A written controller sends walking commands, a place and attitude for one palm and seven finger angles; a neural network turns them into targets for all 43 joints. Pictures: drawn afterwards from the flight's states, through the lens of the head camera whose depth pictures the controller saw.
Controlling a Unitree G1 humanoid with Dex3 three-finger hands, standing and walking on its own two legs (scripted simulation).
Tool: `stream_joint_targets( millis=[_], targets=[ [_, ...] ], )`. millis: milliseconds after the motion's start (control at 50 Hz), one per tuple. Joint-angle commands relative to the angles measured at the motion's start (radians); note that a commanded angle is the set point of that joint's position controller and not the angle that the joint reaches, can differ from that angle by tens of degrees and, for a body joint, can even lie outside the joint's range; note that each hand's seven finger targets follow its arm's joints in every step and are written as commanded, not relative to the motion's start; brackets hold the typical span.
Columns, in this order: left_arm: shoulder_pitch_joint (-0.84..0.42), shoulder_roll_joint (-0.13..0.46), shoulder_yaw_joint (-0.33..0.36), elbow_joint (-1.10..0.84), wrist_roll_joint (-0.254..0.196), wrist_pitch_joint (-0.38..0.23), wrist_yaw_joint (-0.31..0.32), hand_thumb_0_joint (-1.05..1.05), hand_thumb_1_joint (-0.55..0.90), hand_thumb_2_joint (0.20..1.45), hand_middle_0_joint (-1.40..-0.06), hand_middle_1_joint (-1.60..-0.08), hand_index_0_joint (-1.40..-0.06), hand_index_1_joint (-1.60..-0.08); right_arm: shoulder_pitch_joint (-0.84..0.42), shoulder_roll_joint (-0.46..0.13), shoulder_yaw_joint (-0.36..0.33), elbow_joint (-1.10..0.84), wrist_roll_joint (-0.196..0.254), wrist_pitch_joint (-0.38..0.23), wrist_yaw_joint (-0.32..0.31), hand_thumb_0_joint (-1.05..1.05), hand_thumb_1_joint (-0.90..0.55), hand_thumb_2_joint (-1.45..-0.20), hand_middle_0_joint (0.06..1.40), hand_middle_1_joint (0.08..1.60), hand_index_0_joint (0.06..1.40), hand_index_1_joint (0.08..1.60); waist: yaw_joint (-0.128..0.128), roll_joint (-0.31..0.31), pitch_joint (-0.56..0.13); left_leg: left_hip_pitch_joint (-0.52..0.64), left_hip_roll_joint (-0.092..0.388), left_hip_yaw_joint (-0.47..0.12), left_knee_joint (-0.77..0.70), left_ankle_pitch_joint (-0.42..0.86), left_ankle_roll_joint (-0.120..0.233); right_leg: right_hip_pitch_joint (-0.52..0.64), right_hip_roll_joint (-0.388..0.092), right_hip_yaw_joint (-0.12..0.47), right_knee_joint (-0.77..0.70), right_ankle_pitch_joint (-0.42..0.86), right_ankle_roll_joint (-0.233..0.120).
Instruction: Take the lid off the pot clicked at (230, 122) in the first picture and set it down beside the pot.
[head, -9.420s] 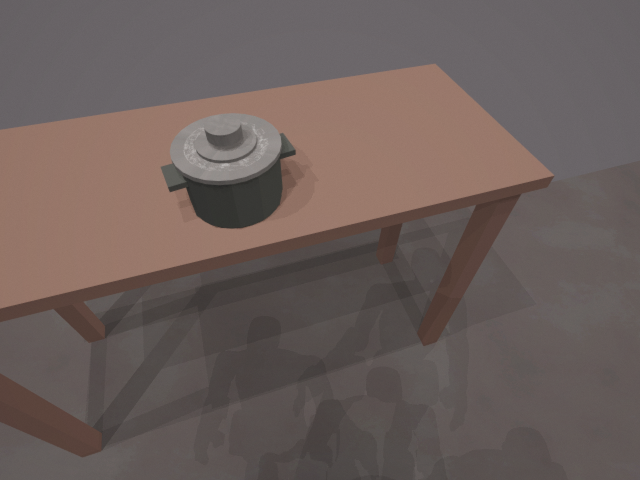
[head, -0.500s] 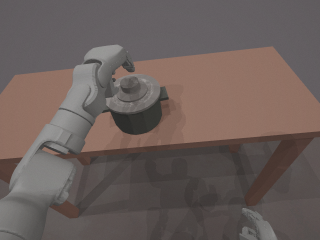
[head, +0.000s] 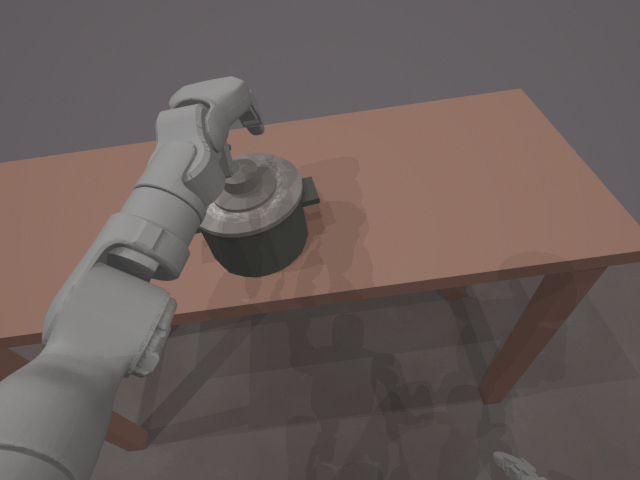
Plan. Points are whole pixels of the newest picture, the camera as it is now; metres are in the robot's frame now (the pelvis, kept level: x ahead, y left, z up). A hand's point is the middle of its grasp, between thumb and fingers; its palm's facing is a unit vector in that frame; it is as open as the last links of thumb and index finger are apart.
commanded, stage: move the open hand above the knob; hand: left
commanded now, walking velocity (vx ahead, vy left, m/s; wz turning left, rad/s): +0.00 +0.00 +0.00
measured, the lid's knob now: (239, 176) +0.49 +0.11 +0.13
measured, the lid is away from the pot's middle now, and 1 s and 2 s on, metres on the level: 0.00 0.00 0.00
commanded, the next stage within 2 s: lower the open fingers around the knob in 0.74 s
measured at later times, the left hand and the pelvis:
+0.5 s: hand (222, 147) +0.46 +0.11 +0.20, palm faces -0.20 -0.07 -0.98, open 9.9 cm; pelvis +0.00 +0.00 +0.00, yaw +1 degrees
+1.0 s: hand (229, 161) +0.45 +0.10 +0.19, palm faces -0.22 -0.10 -0.97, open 9.9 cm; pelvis -0.01 +0.00 +0.00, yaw +1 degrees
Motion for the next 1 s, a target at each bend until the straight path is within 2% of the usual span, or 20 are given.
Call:
stream_joint_targets(
  millis=[0, 60, 100, 120, 160, 260, 320, 380, 460, 520, 540, 560, 640, 680, 760, 800, 880, 940, 960, 980],
  targets=[
    [-0.616, 0.224, 0.058, -0.303, 0.024, -0.037, 0.038, 0.000, -0.341, 1.598, -0.870, -0.081, -0.870, -0.081, -0.096, -0.081, -0.038, -0.160, -0.002, -0.070, -0.011, 0.000, -0.900, -0.900, 0.200, 0.300, 0.200, 0.300, 0.006, -0.135, -0.453, 0.231, -0.067, 0.014, 0.013, 0.327, 0.085, 0.138, 0.088, -0.087, -0.028, 0.436, -0.070],
    [-0.599, 0.219, 0.068, -0.276, 0.013, -0.042, 0.049, 0.000, -0.341, 1.598, -0.870, -0.081, -0.870, -0.081, -0.066, -0.086, -0.043, -0.138, -0.003, -0.075, -0.014, 0.000, -0.900, -0.900, 0.200, 0.300, 0.200, 0.300, 0.003, -0.140, -0.449, 0.236, -0.059, 0.009, 0.015, 0.360, 0.083, 0.128, 0.091, -0.093, -0.031, 0.449, -0.072],
    [-0.565, 0.257, 0.105, -0.202, 0.025, -0.029, 0.061, 0.000, -0.341, 1.598, -0.870, -0.081, -0.870, -0.081, -0.073, -0.087, -0.037, -0.126, -0.005, -0.076, -0.016, 0.000, -0.900, -0.900, 0.200, 0.300, 0.200, 0.300, 0.014, -0.169, -0.417, 0.205, -0.061, 0.016, 0.007, 0.319, 0.080, 0.125, 0.090, -0.092, -0.027, 0.424, -0.070],
    [-0.531, 0.249, 0.105, -0.139, 0.024, -0.016, 0.062, 0.000, -0.341, 1.598, -0.870, -0.081, -0.870, -0.081, -0.073, -0.088, -0.032, -0.116, -0.003, -0.071, -0.017, 0.000, -0.900, -0.900, 0.200, 0.300, 0.200, 0.300, 0.015, -0.206, -0.366, 0.175, -0.062, 0.021, 0.001, 0.298, 0.079, 0.110, 0.090, -0.096, -0.031, 0.413, -0.068],
    [-0.492, 0.190, 0.061, -0.090, 0.017, -0.007, 0.060, 0.000, -0.341, 1.598, -0.870, -0.081, -0.870, -0.081, -0.069, -0.095, -0.031, -0.116, 0.003, -0.056, -0.013, 0.000, -0.900, -0.900, 0.200, 0.300, 0.200, 0.300, 0.006, -0.194, -0.315, 0.147, -0.059, 0.027, -0.009, 0.270, 0.073, 0.083, 0.087, -0.100, -0.044, 0.386, -0.070],
    [-0.552, 0.143, 0.006, -0.296, 0.013, -0.025, 0.041, 0.000, -0.341, 1.598, -0.870, -0.081, -0.870, -0.081, -0.110, -0.080, -0.040, -0.160, 0.000, -0.065, -0.001, 0.000, -0.900, -0.900, 0.200, 0.300, 0.200, 0.300, 0.005, -0.133, -0.465, 0.244, -0.060, 0.009, 0.026, 0.383, 0.078, 0.132, 0.083, -0.091, -0.022, 0.466, -0.076],
    [-0.535, 0.210, 0.064, -0.227, 0.015, -0.005, 0.035, 0.000, -0.341, 1.598, -0.870, -0.081, -0.870, -0.081, -0.105, -0.084, -0.032, -0.143, 0.001, -0.058, -0.007, 0.000, -0.900, -0.900, 0.200, 0.300, 0.200, 0.300, 0.008, -0.183, -0.403, 0.203, -0.064, 0.014, 0.012, 0.321, 0.079, 0.124, 0.087, -0.093, -0.032, 0.440, -0.071],
    [-0.585, 0.262, 0.098, -0.221, 0.017, -0.014, 0.046, 0.000, -0.341, 1.598, -0.870, -0.081, -0.870, -0.081, -0.104, -0.086, -0.025, -0.135, 0.001, -0.060, -0.017, 0.000, -0.900, -0.900, 0.200, 0.300, 0.200, 0.300, 0.012, -0.175, -0.370, 0.182, -0.063, 0.015, -0.005, 0.278, 0.075, 0.116, 0.085, -0.095, -0.038, 0.398, -0.071],
    [-0.526, 0.166, 0.032, -0.247, 0.017, -0.023, 0.047, 0.000, -0.341, 1.598, -0.870, -0.081, -0.870, -0.081, -0.106, -0.080, -0.033, -0.146, -0.001, -0.065, -0.006, 0.000, -0.900, -0.900, 0.200, 0.300, 0.200, 0.300, 0.014, -0.154, -0.393, 0.217, -0.057, 0.002, 0.013, 0.354, 0.075, 0.109, 0.085, -0.100, -0.028, 0.429, -0.079],
    [-0.473, 0.213, 0.080, -0.210, 0.020, -0.005, 0.044, 0.000, -0.341, 1.598, -0.870, -0.081, -0.870, -0.081, -0.119, -0.083, -0.028, -0.147, -0.002, -0.054, -0.005, 0.000, -0.900, -0.900, 0.200, 0.300, 0.200, 0.300, 0.028, -0.182, -0.407, 0.195, -0.062, 0.011, 0.008, 0.336, 0.072, 0.140, 0.084, -0.096, -0.022, 0.439, -0.075],
    [-0.476, 0.177, 0.047, -0.196, 0.016, 0.000, 0.040, 0.000, -0.341, 1.598, -0.870, -0.081, -0.870, -0.081, -0.122, -0.081, -0.024, -0.148, 0.001, -0.049, -0.004, 0.000, -0.900, -0.900, 0.200, 0.300, 0.200, 0.300, 0.020, -0.188, -0.374, 0.183, -0.063, 0.015, 0.002, 0.313, 0.071, 0.119, 0.083, -0.100, -0.031, 0.420, -0.073],
    [-0.489, 0.192, 0.064, -0.233, 0.001, -0.010, 0.042, 0.000, -0.341, 1.598, -0.870, -0.081, -0.870, -0.081, -0.116, -0.088, -0.031, -0.148, 0.001, -0.047, -0.005, 0.000, -0.900, -0.900, 0.200, 0.300, 0.200, 0.300, 0.017, -0.192, -0.381, 0.187, -0.060, 0.015, 0.003, 0.309, 0.073, 0.128, 0.080, -0.099, -0.037, 0.423, -0.074],
    [-0.561, 0.185, 0.034, -0.320, 0.023, -0.016, 0.044, 0.000, -0.341, 1.598, -0.870, -0.081, -0.870, -0.081, -0.135, -0.072, -0.029, -0.159, 0.002, -0.061, -0.003, 0.000, -0.900, -0.900, 0.200, 0.300, 0.200, 0.300, 0.016, -0.142, -0.418, 0.232, -0.061, 0.004, 0.011, 0.350, 0.075, 0.122, 0.086, -0.098, -0.026, 0.431, -0.077],
    [-0.549, 0.209, 0.058, -0.324, 0.014, -0.020, 0.048, 0.000, -0.341, 1.598, -0.870, -0.081, -0.870, -0.081, -0.132, -0.074, -0.031, -0.155, -0.001, -0.064, -0.003, 0.000, -0.900, -0.900, 0.200, 0.300, 0.200, 0.300, 0.020, -0.150, -0.435, 0.230, -0.062, 0.003, 0.014, 0.351, 0.077, 0.140, 0.087, -0.096, -0.027, 0.439, -0.076],
    [-0.444, 0.216, 0.090, -0.239, 0.002, -0.007, 0.055, 0.000, -0.341, 1.598, -0.870, -0.081, -0.870, -0.081, -0.123, -0.087, -0.029, -0.143, 0.000, -0.050, -0.002, 0.000, -0.900, -0.900, 0.200, 0.300, 0.200, 0.300, 0.030, -0.188, -0.366, 0.179, -0.059, 0.011, 0.001, 0.316, 0.069, 0.132, 0.083, -0.102, -0.036, 0.419, -0.076],
    [-0.450, 0.148, 0.025, -0.221, 0.014, 0.000, 0.052, 0.000, -0.341, 1.598, -0.870, -0.081, -0.870, -0.081, -0.142, -0.078, -0.023, -0.148, 0.006, -0.043, -0.001, 0.000, -0.900, -0.900, 0.200, 0.300, 0.200, 0.300, 0.020, -0.187, -0.315, 0.169, -0.057, 0.015, -0.008, 0.273, 0.066, 0.091, 0.086, -0.108, -0.041, 0.370, -0.075],
    [-0.475, 0.160, 0.031, -0.320, -0.023, -0.015, 0.031, 0.000, -0.341, 1.598, -0.870, -0.081, -0.870, -0.081, -0.151, -0.079, -0.030, -0.171, 0.003, -0.044, -0.001, 0.000, -0.900, -0.900, 0.200, 0.300, 0.200, 0.300, 0.018, -0.160, -0.408, 0.220, -0.063, 0.008, 0.006, 0.303, 0.073, 0.130, 0.084, -0.097, -0.033, 0.409, -0.075],
    [-0.496, 0.190, 0.047, -0.280, -0.008, -0.007, 0.028, 0.000, -0.341, 1.598, -0.870, -0.081, -0.870, -0.081, -0.136, -0.081, -0.024, -0.156, 0.004, -0.038, -0.008, 0.000, -0.900, -0.900, 0.200, 0.300, 0.200, 0.300, 0.014, -0.169, -0.371, 0.202, -0.063, 0.008, -0.002, 0.273, 0.072, 0.113, 0.086, -0.100, -0.038, 0.383, -0.075],
    [-0.490, 0.242, 0.096, -0.273, -0.018, -0.016, 0.036, 0.000, -0.341, 1.598, -0.870, -0.081, -0.870, -0.081, -0.124, -0.091, -0.028, -0.154, 0.000, -0.037, -0.013, 0.000, -0.900, -0.900, 0.200, 0.300, 0.200, 0.300, 0.018, -0.182, -0.362, 0.189, -0.063, 0.006, 0.000, 0.257, 0.074, 0.122, 0.082, -0.097, -0.044, 0.379, -0.076],
    [-0.532, 0.254, 0.091, -0.284, -0.001, -0.021, 0.038, 0.000, -0.341, 1.598, -0.870, -0.081, -0.870, -0.081, -0.130, -0.083, -0.022, -0.154, 0.000, -0.040, -0.015, 0.000, -0.900, -0.900, 0.200, 0.300, 0.200, 0.300, 0.017, -0.161, -0.381, 0.195, -0.065, 0.010, -0.009, 0.251, 0.073, 0.128, 0.084, -0.093, -0.042, 0.376, -0.075]
  ],
)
